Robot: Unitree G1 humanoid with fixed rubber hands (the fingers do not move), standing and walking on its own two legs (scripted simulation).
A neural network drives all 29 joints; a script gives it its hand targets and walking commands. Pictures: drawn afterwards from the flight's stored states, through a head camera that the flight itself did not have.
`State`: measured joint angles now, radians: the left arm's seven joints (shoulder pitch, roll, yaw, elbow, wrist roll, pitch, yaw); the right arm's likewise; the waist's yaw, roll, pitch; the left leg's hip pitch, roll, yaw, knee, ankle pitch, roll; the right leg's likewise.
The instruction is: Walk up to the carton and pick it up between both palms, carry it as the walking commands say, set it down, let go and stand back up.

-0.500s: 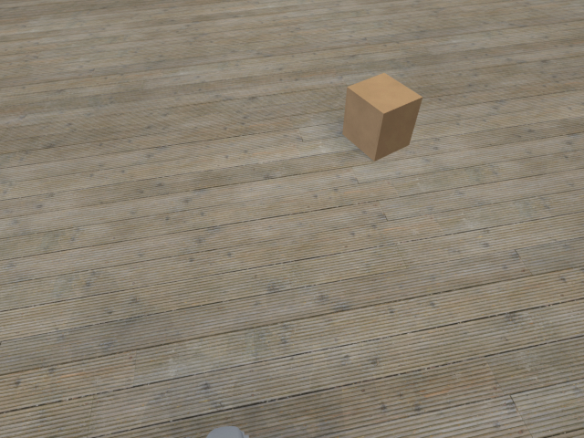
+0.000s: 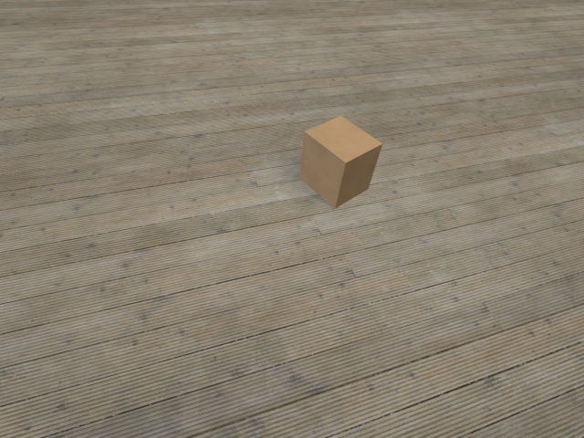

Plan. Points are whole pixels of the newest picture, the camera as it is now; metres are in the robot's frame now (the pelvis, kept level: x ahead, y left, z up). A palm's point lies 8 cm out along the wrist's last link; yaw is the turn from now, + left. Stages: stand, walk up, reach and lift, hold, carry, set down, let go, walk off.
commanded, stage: walk up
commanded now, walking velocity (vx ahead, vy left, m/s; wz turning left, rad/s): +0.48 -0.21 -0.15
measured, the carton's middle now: (338, 161) +1.44 -0.22 -0.63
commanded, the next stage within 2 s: none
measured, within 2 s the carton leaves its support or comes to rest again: neither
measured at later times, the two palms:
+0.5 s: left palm (208, 379) +0.24 +0.15 -0.11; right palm (510, 387) +0.26 -0.36 -0.14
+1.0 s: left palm (209, 268) +0.47 +0.19 -0.15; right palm (457, 267) +0.48 -0.32 -0.11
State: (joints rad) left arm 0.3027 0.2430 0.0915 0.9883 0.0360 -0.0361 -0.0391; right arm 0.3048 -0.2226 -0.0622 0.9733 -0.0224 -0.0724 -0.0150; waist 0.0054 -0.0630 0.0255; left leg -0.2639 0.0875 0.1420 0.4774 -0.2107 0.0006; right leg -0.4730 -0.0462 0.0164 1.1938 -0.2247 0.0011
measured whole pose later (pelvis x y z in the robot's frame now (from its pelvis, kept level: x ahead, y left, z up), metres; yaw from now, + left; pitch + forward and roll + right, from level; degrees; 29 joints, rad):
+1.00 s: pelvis +0.46 -0.06 +0.00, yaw -2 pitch +0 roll -1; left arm 0.31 0.23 0.08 1.04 0.04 -0.04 -0.02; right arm 0.26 -0.21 -0.06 1.02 -0.03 -0.07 0.00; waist 0.00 -0.05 0.05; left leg -0.25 0.07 0.13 0.45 -0.20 0.01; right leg -0.45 -0.09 -0.05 1.14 -0.26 0.01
